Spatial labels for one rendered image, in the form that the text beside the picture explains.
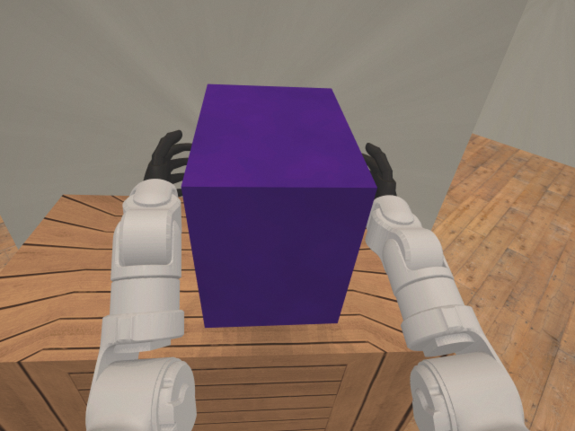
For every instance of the pedestal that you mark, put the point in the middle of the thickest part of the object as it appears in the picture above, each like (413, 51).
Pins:
(353, 375)

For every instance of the carton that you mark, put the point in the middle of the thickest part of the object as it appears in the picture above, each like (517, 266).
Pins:
(277, 196)

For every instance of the left robot hand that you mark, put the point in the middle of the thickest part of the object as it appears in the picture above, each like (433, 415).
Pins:
(161, 165)

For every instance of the robot right upper arm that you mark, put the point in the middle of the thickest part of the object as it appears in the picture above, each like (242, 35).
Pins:
(466, 392)

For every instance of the left robot forearm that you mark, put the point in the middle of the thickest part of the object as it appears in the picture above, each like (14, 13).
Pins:
(145, 270)

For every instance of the robot left upper arm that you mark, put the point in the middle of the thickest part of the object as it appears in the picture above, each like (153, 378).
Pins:
(154, 394)

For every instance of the right robot hand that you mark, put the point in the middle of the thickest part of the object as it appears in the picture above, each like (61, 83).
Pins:
(380, 170)

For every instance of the right robot forearm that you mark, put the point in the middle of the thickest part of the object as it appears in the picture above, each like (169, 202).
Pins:
(435, 319)

